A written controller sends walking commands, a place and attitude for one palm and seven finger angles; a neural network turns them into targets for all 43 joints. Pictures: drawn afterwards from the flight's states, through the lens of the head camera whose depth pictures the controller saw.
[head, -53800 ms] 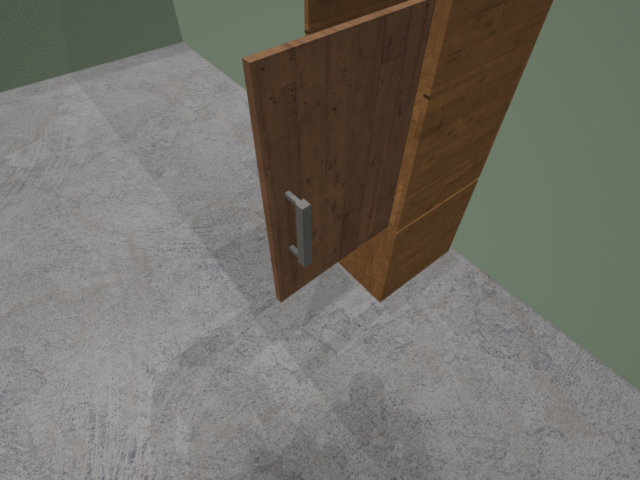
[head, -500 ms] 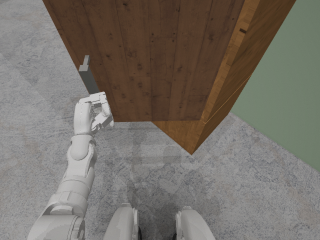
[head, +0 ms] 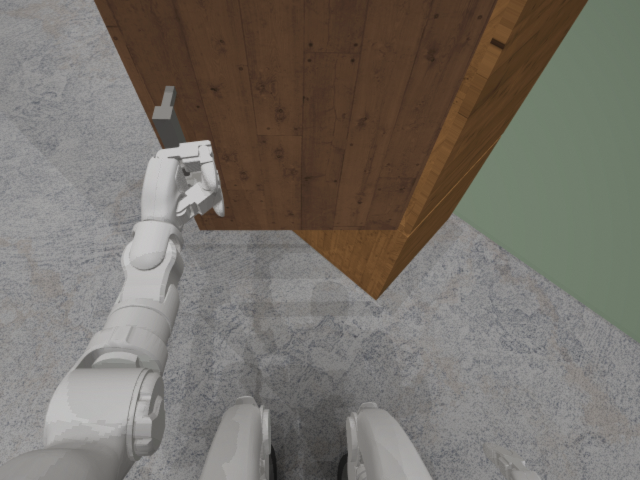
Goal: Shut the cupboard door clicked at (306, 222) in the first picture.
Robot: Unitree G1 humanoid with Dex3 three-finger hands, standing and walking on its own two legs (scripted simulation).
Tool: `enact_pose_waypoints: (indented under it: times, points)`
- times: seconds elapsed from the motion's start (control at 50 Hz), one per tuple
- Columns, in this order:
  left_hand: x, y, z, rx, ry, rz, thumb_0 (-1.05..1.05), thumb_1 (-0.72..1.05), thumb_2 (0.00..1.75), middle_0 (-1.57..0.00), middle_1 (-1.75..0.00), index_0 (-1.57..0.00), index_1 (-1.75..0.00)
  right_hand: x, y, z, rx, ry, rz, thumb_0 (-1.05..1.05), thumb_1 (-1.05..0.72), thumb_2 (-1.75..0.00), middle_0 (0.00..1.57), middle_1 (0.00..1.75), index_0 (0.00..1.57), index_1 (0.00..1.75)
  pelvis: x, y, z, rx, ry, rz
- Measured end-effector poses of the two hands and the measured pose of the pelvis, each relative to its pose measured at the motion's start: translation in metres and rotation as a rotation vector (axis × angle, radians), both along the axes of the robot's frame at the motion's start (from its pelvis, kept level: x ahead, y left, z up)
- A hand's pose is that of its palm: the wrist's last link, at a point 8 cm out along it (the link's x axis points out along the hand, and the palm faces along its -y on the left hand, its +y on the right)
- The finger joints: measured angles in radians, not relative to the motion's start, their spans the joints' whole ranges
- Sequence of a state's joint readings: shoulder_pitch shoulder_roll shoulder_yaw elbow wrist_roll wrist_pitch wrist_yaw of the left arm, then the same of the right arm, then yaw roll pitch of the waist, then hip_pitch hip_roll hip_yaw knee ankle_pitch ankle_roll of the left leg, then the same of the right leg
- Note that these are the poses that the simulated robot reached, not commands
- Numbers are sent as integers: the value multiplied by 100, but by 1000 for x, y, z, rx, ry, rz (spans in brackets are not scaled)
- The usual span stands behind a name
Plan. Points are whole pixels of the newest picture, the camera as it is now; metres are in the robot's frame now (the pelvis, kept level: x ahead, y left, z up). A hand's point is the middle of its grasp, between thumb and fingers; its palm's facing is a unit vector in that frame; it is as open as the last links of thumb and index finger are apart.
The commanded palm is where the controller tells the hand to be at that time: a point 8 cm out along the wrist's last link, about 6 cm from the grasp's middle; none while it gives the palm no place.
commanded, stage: push the door shut along its arc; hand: left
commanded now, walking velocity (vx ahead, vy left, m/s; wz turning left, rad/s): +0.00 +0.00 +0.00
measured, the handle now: (185, 151) +0.53 +0.17 +0.04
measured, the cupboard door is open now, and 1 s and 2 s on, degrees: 44 29 21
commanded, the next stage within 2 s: pull the fist back off the door in 1.20 s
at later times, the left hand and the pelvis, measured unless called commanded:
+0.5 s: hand (233, 156) +0.51 +0.10 +0.05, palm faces -0.22 -0.97 -0.04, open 3.1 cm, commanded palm +0.52 +0.14 +0.04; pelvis -0.01 +0.01 -0.01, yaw -1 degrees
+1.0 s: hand (257, 121) +0.57 +0.07 +0.05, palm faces -0.33 -0.94 -0.04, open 3.0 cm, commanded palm +0.58 +0.10 +0.04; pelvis -0.01 +0.01 -0.03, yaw -3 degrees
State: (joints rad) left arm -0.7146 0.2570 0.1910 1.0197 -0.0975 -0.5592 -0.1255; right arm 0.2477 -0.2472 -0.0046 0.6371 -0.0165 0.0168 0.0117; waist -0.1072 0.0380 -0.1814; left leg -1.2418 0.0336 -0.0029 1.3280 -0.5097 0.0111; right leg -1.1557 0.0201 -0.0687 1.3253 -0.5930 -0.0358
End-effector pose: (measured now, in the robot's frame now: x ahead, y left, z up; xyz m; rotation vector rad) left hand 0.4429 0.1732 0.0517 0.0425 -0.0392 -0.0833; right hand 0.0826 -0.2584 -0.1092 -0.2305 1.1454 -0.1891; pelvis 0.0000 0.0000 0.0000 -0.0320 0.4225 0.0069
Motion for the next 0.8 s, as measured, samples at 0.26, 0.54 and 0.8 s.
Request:
enact_pose_waypoints:
  times: [0.26,0.54,0.8]
  points:
    - [36,3,1,13,33,-50,2,90,90,-131,-150,-130,-150,-64,5,-9,-2,168,-64,1,-91,-90,20,30,20,30,-4,8,-8,-16,36,1]
    - [69,-17,0,1,51,-136,2,90,90,-130,-150,-130,-150,-99,6,-4,-33,224,-112,0,-91,-90,20,30,20,30,-8,12,-16,-34,70,-8]
    - [104,-35,1,9,60,-214,2,90,90,-130,-150,-130,-150,-115,14,-12,-26,252,-149,0,-91,-90,20,30,20,30,-9,13,-28,-45,112,-22]
